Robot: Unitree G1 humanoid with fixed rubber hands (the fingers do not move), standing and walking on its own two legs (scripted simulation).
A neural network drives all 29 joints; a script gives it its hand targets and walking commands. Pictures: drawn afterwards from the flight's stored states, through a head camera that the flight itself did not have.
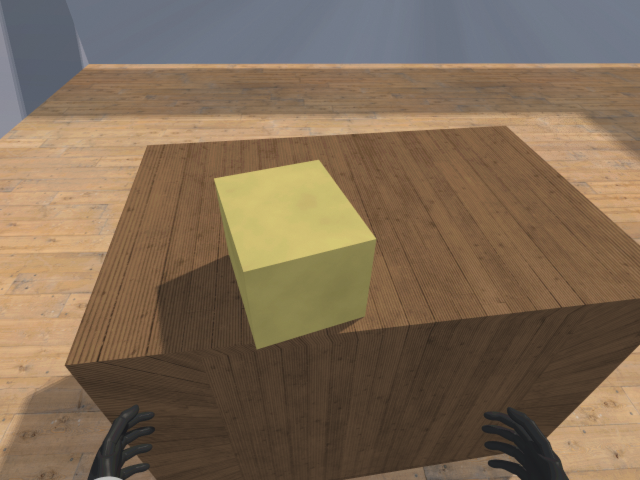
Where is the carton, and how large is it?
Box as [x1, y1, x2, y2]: [214, 160, 375, 348]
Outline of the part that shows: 318,160 214,178 228,252 256,348 263,347 364,316 375,238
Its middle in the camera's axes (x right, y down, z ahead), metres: -0.05 +0.01 +0.64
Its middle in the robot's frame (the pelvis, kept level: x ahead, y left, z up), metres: +0.47 +0.04 +0.04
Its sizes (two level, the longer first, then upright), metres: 0.224 0.183 0.171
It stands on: a pedestal, 0.72 m high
